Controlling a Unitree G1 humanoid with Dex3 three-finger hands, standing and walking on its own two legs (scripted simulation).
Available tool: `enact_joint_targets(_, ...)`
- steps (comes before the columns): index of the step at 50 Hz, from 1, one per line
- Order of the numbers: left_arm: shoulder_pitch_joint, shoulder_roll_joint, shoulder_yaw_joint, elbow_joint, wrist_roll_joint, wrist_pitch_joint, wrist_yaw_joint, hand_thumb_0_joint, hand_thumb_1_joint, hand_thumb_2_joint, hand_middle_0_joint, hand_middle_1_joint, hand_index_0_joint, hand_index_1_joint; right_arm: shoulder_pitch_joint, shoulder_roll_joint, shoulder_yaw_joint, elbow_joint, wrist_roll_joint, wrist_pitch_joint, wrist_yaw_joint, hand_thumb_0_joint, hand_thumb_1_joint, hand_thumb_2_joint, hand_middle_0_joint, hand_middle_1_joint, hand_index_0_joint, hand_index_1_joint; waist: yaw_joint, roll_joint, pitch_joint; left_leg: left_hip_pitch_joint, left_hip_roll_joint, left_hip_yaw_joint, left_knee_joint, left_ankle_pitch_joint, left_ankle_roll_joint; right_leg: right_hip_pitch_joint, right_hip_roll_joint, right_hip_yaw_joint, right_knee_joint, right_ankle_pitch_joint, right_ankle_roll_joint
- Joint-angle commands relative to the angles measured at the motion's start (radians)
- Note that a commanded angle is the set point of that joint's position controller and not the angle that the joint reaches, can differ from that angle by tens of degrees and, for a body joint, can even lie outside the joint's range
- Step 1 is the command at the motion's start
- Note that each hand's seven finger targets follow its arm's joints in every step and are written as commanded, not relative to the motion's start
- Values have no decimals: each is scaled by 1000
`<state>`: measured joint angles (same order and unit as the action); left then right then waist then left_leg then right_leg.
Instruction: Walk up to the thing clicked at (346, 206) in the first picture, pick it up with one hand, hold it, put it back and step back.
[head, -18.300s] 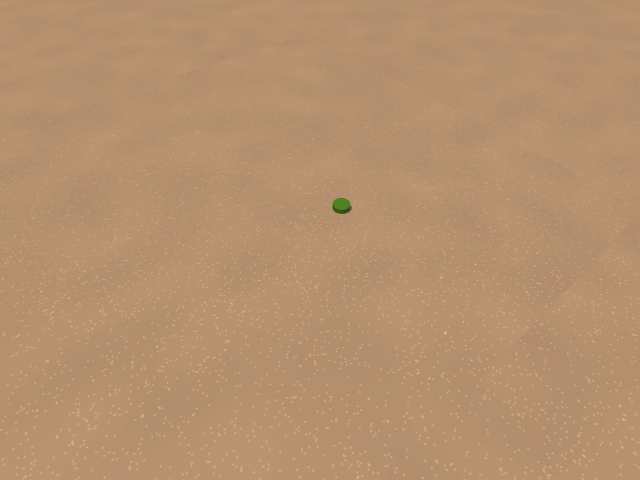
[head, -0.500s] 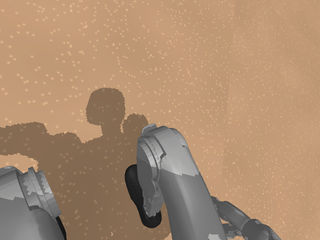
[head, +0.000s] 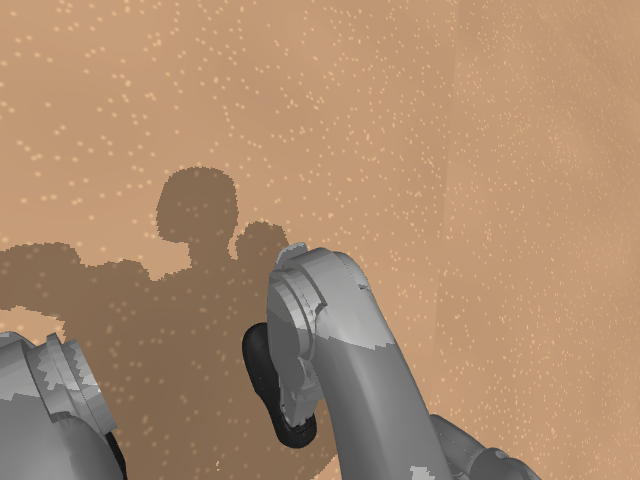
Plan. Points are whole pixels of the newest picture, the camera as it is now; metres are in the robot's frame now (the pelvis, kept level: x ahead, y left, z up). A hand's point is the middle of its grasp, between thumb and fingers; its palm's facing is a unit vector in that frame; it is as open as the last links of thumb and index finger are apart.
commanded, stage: close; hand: left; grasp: from above
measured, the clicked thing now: out of the picture +0.43 +0.34 -0.28
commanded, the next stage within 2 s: settle in 1.40 s
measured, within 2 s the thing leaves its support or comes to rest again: leaves its support in 1.84 s
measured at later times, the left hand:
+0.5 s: hand out of the picture +0.41 +0.33 -0.26, palm faces -0.45 -0.17 -0.87, open 13.1 cm
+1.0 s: hand out of the picture +0.41 +0.33 -0.26, palm faces -0.43 -0.16 -0.89, open 11.3 cm
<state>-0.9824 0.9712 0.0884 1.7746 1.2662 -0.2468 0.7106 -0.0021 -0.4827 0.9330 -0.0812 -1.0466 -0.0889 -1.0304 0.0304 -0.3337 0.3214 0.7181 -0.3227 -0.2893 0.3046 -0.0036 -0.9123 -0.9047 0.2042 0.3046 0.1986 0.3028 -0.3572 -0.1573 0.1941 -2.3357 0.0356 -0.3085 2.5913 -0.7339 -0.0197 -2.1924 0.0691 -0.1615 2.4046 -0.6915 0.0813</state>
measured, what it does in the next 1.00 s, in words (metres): stands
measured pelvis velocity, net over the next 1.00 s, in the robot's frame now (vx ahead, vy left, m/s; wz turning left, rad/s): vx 0.00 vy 0.00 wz -0.01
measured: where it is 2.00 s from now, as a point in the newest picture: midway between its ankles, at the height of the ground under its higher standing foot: (207, 451)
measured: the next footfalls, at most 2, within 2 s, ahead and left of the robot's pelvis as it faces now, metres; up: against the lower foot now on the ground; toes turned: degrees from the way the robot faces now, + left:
none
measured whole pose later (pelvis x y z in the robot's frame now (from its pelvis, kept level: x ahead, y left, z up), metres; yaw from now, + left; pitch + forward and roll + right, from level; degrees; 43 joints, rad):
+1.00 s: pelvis +0.00 +0.00 +0.01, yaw +0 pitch +25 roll -16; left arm -1.01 1.00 0.06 1.76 1.23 -0.22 0.69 0.00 -0.03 0.60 -0.35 -0.80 -0.40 -0.76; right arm 0.03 -0.35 0.33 0.68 -0.31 -0.27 0.28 0.00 -0.90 -0.90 0.20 0.30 0.20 0.30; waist -0.36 -0.17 0.20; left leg -2.33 0.04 -0.31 2.56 -0.72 -0.02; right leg -2.18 0.07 -0.17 2.37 -0.67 0.08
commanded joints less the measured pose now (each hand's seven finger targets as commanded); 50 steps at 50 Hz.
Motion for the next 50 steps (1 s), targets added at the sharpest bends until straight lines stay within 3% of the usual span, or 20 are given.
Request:
enact_joint_targets(1,-227,208,3,-114,-18,18,58,0,-484,934,-76,-1027,-83,-1017,142,-365,-114,9,13,-12,-11,0,-902,-904,199,300,199,300,-48,517,-614,475,30,129,-278,205,12,317,37,-128,-201,271,-88)
enact_joint_targets(2,-227,234,28,-97,-14,24,65,0,-490,947,-75,-1028,-80,-1021,152,-363,-111,15,13,-14,-11,0,-901,-905,199,300,199,300,-47,524,-617,477,31,121,-287,208,10,315,35,-132,-204,265,-89)
enact_joint_targets(3,-215,205,8,-89,-12,34,59,0,-482,926,-76,-1024,-83,-1014,146,-353,-109,12,12,-19,-5,0,-902,-905,199,300,199,300,-50,519,-602,472,32,121,-278,206,9,303,29,-130,-192,268,-87)
enact_joint_targets(6,-232,203,4,-81,-27,48,40,0,-414,874,-109,-1019,-130,-995,152,-354,-110,10,19,-22,-6,0,-895,-900,199,300,200,300,-66,506,-587,453,31,122,-273,197,14,295,27,-128,-200,265,-84)
enact_joint_targets(10,-235,230,29,-73,-41,49,18,0,-378,842,-132,-1009,-158,-982,166,-356,-107,11,21,-20,-7,0,-896,-902,199,300,200,300,-61,523,-610,480,33,117,-287,225,9,329,28,-129,-201,283,-87)
enact_joint_targets(14,-247,203,-6,-80,-47,36,-13,0,-336,808,-143,-1014,-178,-976,154,-357,-99,3,24,-22,-7,0,-894,-900,199,300,200,300,-70,521,-611,484,32,113,-276,234,11,322,27,-136,-194,295,-84)
enact_joint_targets(16,-258,230,7,-88,-45,29,-19,0,-314,796,-162,-1007,-198,-968,175,-366,-101,1,24,-13,-11,0,-895,-901,199,300,200,300,-67,523,-623,480,32,116,-286,237,13,335,31,-135,-209,292,-86)
enact_joint_targets(19,-222,203,-8,-58,-40,20,-28,0,-310,793,-167,-1001,-202,-964,177,-353,-90,-5,19,-8,-11,0,-895,-900,199,300,200,300,-69,522,-595,485,30,121,-284,241,12,337,30,-136,-203,297,-86)
enact_joint_targets(32,-201,191,-26,-81,-46,-3,-11,0,-158,695,-282,-894,-319,-855,159,-347,-76,-26,15,11,-29,0,-892,-899,199,300,200,300,-62,482,-587,464,34,113,-288,201,14,336,37,-143,-220,270,-84)
enact_joint_targets(35,-200,194,-17,-71,-46,2,-5,0,-136,670,-305,-865,-340,-828,172,-350,-74,-27,13,11,-30,0,-894,-900,199,300,200,300,-70,490,-598,481,35,111,-295,218,11,350,39,-143,-219,286,-84)
enact_joint_targets(40,-196,212,-4,-80,-44,10,1,0,-51,616,-366,-817,-404,-777,168,-349,-79,-24,15,15,-34,0,-892,-899,200,300,200,300,-53,493,-593,461,34,116,-303,196,12,342,41,-138,-232,259,-87)
enact_joint_targets(47,-215,187,-28,-65,-37,21,-10,0,40,546,-438,-752,-478,-709,166,-356,-82,-33,16,14,-31,0,-893,-900,199,300,200,300,-73,497,-560,465,34,101,-310,186,9,304,35,-149,-218,256,-86)
enact_joint_targets(50,-188,194,-22,-61,-44,29,-18,0,98,533,-478,-737,-519,-694,154,-351,-82,-36,20,14,-35,0,-890,-899,200,300,200,300,-58,472,-562,448,31,114,-304,176,14,319,36,-135,-234,246,-84)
